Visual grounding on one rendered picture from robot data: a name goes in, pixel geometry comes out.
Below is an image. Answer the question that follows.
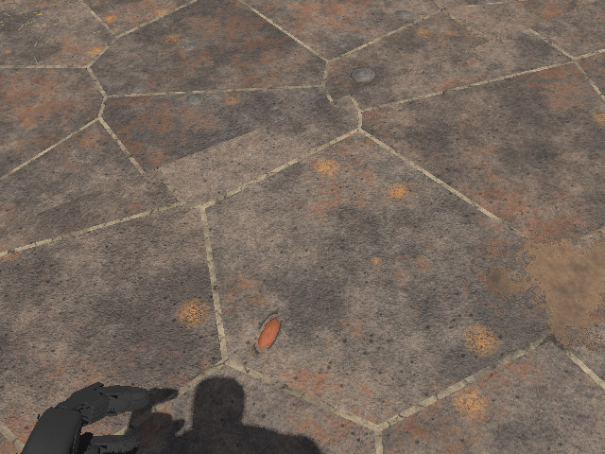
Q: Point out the robot left hand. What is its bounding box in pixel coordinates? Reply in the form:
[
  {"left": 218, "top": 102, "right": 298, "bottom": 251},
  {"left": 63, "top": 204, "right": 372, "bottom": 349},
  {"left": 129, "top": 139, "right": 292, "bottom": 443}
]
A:
[{"left": 16, "top": 382, "right": 159, "bottom": 454}]

